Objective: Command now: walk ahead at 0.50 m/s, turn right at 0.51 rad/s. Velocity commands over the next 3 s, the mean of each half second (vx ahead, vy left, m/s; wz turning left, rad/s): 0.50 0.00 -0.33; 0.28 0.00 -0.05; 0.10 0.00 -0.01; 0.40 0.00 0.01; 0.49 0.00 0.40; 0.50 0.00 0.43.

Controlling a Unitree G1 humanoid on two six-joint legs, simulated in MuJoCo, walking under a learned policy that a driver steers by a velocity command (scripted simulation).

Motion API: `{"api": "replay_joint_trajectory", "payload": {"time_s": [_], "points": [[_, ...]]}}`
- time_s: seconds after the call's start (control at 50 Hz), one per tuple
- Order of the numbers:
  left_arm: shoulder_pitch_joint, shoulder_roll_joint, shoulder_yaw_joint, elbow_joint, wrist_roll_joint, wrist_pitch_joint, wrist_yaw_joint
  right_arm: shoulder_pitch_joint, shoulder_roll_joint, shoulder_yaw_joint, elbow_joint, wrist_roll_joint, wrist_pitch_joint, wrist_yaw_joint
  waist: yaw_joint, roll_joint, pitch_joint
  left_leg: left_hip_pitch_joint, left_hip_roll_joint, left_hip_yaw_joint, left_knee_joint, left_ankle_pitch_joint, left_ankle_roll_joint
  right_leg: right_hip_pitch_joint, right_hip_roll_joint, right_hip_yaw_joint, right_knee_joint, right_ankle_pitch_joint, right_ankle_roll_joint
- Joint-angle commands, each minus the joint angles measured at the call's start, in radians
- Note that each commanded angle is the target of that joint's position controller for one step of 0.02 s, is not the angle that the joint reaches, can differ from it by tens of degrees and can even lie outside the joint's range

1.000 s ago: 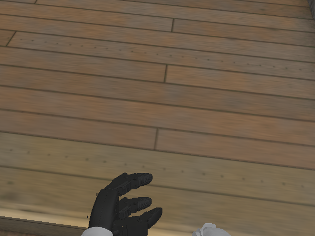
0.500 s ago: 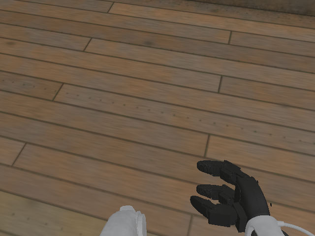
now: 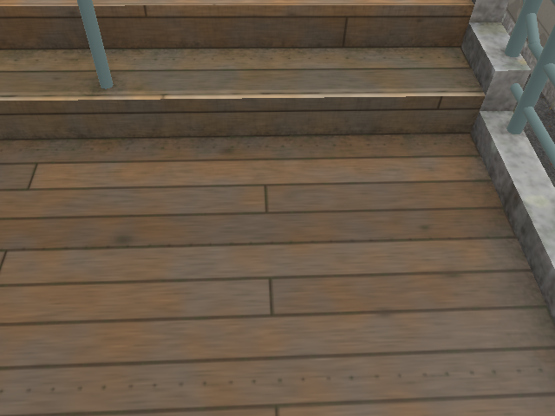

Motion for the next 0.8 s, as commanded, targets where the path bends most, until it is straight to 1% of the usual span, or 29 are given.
{"api": "replay_joint_trajectory", "payload": {"time_s": [0.02,0.06,0.08,0.1,0.12,0.14,0.16,0.18,0.2,0.22,0.26,0.28,0.32,0.36,0.4,0.48,0.5,0.54,0.58,0.6,0.62,0.64,0.66,0.68,0.7,0.72,0.74,0.76,0.8], "points": [[-0.014,0.071,0.026,-0.058,0.016,0.003,0.004,0.039,-0.162,-0.032,-0.036,0.006,0.027,-0.027,0.041,0.178,0.021,0.092,0.247,-0.030,0.103,1.061,0.082,0.116,0.087,-0.081,-0.096,-0.150,-0.036],[0.118,0.109,0.044,-0.017,0.010,-0.007,0.011,0.026,-0.207,-0.045,-0.048,0.004,0.059,-0.028,0.104,0.185,-0.028,0.092,0.260,-0.026,0.323,1.137,0.086,0.251,0.134,-0.077,-0.164,-0.237,-0.076],[0.254,0.133,0.058,0.031,0.017,-0.020,0.018,-0.001,-0.215,-0.048,-0.066,0.007,0.072,-0.024,0.174,0.139,-0.091,-0.014,0.241,-0.018,0.523,1.003,0.073,0.447,0.151,-0.039,-0.243,-0.214,-0.099],[0.379,0.208,0.081,0.058,0.027,-0.027,0.030,-0.027,-0.181,-0.039,-0.100,-0.008,0.072,-0.024,0.220,0.061,-0.171,-0.263,0.231,-0.044,0.788,0.665,0.059,0.692,0.018,0.158,-0.201,-0.306,-0.131],[0.315,0.316,0.103,0.035,0.033,-0.028,0.038,-0.030,-0.064,-0.015,-0.191,0.008,0.062,-0.006,0.118,-0.191,-0.171,-0.751,-0.002,-0.104,1.142,-0.176,-0.009,0.926,-0.238,0.706,-0.286,-0.275,-0.296],[0.318,0.291,0.097,0.001,0.007,-0.022,0.042,-0.095,-0.109,-0.020,-0.217,0.004,0.045,0.004,0.151,-0.035,-0.228,-0.838,-0.012,-0.340,1.235,-0.160,-0.013,0.900,-0.291,0.883,-0.431,-0.277,-0.325],[0.277,0.242,0.081,0.006,-0.002,-0.022,0.048,-0.163,-0.119,-0.019,-0.237,0.015,0.029,0.019,0.137,0.017,-0.119,-0.878,0.044,-0.360,1.211,-0.033,-0.003,0.805,-0.272,0.695,-0.447,-0.179,-0.298],[0.244,0.188,0.064,0.004,-0.008,-0.029,0.045,-0.143,-0.134,-0.021,-0.230,0.013,0.021,0.024,0.096,0.068,-0.066,-0.829,0.072,-0.349,1.131,0.035,-0.001,0.692,-0.241,0.589,-0.455,-0.072,-0.251],[0.212,0.153,0.049,0.002,-0.012,-0.039,0.044,-0.131,-0.134,-0.019,-0.222,-0.001,0.028,0.026,0.058,0.094,-0.044,-0.766,0.097,-0.355,1.068,0.052,-0.007,0.599,-0.194,0.502,-0.468,0.004,-0.206],[0.194,0.128,0.036,-0.002,-0.014,-0.054,0.048,-0.102,-0.126,-0.016,-0.211,-0.018,0.047,0.029,0.036,0.072,-0.041,-0.717,0.110,-0.356,1.024,0.053,-0.017,0.546,-0.161,0.440,-0.485,0.059,-0.182],[0.229,0.136,0.028,0.015,-0.018,-0.076,0.049,-0.090,-0.120,-0.012,-0.206,-0.032,0.080,0.038,0.027,0.048,-0.025,-0.698,0.117,-0.342,0.951,0.052,-0.033,0.509,-0.132,0.374,-0.512,0.150,-0.160],[0.261,0.156,0.029,0.026,-0.020,-0.082,0.049,-0.108,-0.115,-0.008,-0.211,-0.034,0.089,0.042,0.034,0.036,-0.011,-0.723,0.120,-0.328,0.913,0.068,-0.037,0.510,-0.124,0.348,-0.524,0.188,-0.153],[0.315,0.169,0.027,0.043,-0.019,-0.085,0.046,-0.184,-0.107,-0.001,-0.232,-0.028,0.099,0.047,0.061,0.010,0.031,-0.789,0.128,-0.309,0.812,0.154,-0.040,0.532,-0.105,0.307,-0.542,0.241,-0.122],[0.345,0.178,0.024,0.053,-0.016,-0.084,0.041,-0.253,-0.102,0.003,-0.247,-0.027,0.104,0.053,0.087,-0.012,0.045,-0.800,0.119,-0.288,0.694,0.244,-0.036,0.557,-0.079,0.264,-0.540,0.314,-0.082],[0.374,0.176,0.020,0.061,-0.014,-0.084,0.041,-0.317,-0.093,0.009,-0.260,-0.018,0.104,0.058,0.117,-0.038,0.042,-0.785,0.095,-0.263,0.585,0.315,-0.024,0.596,-0.061,0.232,-0.530,0.371,-0.056],[0.415,0.186,0.014,0.085,-0.011,-0.083,0.050,-0.437,-0.094,0.015,-0.299,-0.008,0.096,0.061,0.149,-0.046,0.071,-0.769,0.064,-0.241,0.430,0.383,0.012,0.683,-0.095,0.236,-0.528,0.399,-0.049],[0.412,0.194,0.015,0.089,-0.009,-0.083,0.055,-0.447,-0.097,0.014,-0.307,-0.005,0.092,0.061,0.145,-0.046,0.075,-0.754,0.059,-0.247,0.401,0.378,0.024,0.706,-0.109,0.237,-0.522,0.415,-0.052],[0.377,0.214,0.014,0.093,-0.002,-0.080,0.062,-0.421,-0.116,0.008,-0.309,-0.006,0.089,0.057,0.103,-0.039,0.072,-0.700,0.032,-0.251,0.356,0.306,0.052,0.750,-0.139,0.231,-0.472,0.538,-0.051],[0.351,0.236,0.017,0.102,0.004,-0.081,0.069,-0.286,-0.143,-0.007,-0.274,-0.009,0.087,0.040,0.038,-0.055,0.014,-0.531,-0.036,-0.231,0.331,0.210,0.088,0.769,-0.144,0.218,-0.333,0.807,-0.035],[0.331,0.241,0.018,0.105,0.007,-0.076,0.069,-0.131,-0.159,-0.018,-0.227,-0.016,0.078,0.027,-0.031,-0.032,-0.054,-0.372,-0.064,-0.226,0.272,0.243,0.110,0.750,-0.111,0.195,-0.147,0.856,-0.016],[0.323,0.227,0.013,0.091,-0.004,-0.079,0.069,0.036,-0.194,-0.029,-0.186,-0.038,0.064,0.013,-0.098,-0.006,-0.154,-0.107,0.032,-0.311,0.275,0.359,0.145,0.587,-0.070,0.178,0.089,0.653,0.001],[0.447,0.125,-0.008,0.065,-0.046,-0.078,0.064,0.123,-0.315,-0.056,-0.187,-0.068,0.055,0.010,-0.052,0.213,-0.331,0.209,0.364,-0.702,0.315,0.674,0.279,0.293,0.088,0.105,0.517,0.016,0.052],[0.505,0.176,0.005,0.091,-0.035,-0.072,0.068,0.101,-0.281,-0.053,-0.180,-0.017,0.068,0.026,-0.020,0.255,-0.424,0.234,0.446,-0.981,0.197,0.905,0.375,0.164,0.200,0.175,0.710,-0.515,0.062],[0.427,0.179,0.007,0.085,-0.013,-0.060,0.072,-0.017,-0.226,-0.040,-0.200,0.008,0.072,0.029,0.024,0.130,-0.284,0.084,0.396,-0.824,0.179,0.839,0.350,0.125,0.126,0.240,0.733,-0.435,0.065],[0.348,0.174,0.000,0.069,-0.002,-0.058,0.066,-0.091,-0.142,-0.014,-0.204,0.010,0.069,0.030,0.036,0.067,-0.154,-0.051,0.349,-0.686,0.145,0.806,0.317,0.099,0.084,0.216,0.668,-0.395,0.071],[0.311,0.158,-0.002,0.062,0.003,-0.050,0.060,-0.116,-0.106,0.001,-0.195,0.010,0.066,0.029,0.056,0.048,-0.081,-0.156,0.298,-0.584,0.102,0.802,0.271,0.115,0.047,0.200,0.597,-0.375,0.074],[0.311,0.151,-0.005,0.057,0.016,-0.034,0.053,-0.121,-0.094,0.008,-0.182,0.016,0.064,0.025,0.080,0.067,-0.045,-0.242,0.256,-0.515,0.063,0.809,0.240,0.157,0.028,0.192,0.530,-0.359,0.086],[0.345,0.135,-0.007,0.076,0.022,-0.015,0.045,-0.121,-0.101,0.010,-0.170,0.010,0.061,0.025,0.100,0.076,-0.041,-0.309,0.238,-0.463,0.049,0.848,0.225,0.217,0.031,0.175,0.497,-0.347,0.092],[0.372,0.119,-0.011,0.086,0.015,0.003,0.041,-0.112,-0.133,0.005,-0.154,-0.002,0.051,0.029,0.123,0.088,-0.065,-0.356,0.215,-0.399,0.037,0.941,0.230,0.261,0.039,0.149,0.443,-0.310,0.100]]}}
